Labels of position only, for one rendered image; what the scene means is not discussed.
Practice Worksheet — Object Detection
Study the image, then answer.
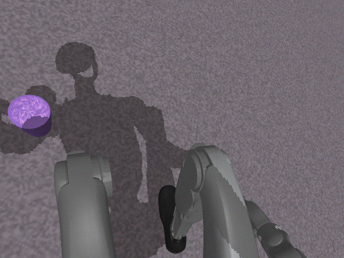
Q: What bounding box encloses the right robot hand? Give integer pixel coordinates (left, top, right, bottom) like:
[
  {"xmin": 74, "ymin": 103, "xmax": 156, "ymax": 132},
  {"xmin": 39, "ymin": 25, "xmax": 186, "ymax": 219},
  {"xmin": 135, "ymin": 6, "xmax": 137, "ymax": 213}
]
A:
[{"xmin": 243, "ymin": 196, "xmax": 271, "ymax": 238}]

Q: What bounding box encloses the right robot foot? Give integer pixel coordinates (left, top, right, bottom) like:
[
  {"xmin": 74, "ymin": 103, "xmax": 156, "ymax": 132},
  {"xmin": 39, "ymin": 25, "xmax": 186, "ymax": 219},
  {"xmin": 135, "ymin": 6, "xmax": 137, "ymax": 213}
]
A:
[{"xmin": 158, "ymin": 185, "xmax": 187, "ymax": 254}]

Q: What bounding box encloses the right robot arm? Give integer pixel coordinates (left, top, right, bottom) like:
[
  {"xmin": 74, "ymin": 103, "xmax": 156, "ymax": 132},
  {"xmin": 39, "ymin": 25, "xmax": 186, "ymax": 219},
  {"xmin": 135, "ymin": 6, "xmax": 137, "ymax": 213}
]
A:
[{"xmin": 256, "ymin": 223, "xmax": 307, "ymax": 258}]

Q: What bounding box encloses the cup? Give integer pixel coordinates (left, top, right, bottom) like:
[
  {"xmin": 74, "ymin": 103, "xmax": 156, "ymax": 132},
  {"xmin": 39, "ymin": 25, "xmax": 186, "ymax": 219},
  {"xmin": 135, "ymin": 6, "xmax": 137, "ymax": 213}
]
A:
[{"xmin": 8, "ymin": 95, "xmax": 52, "ymax": 137}]

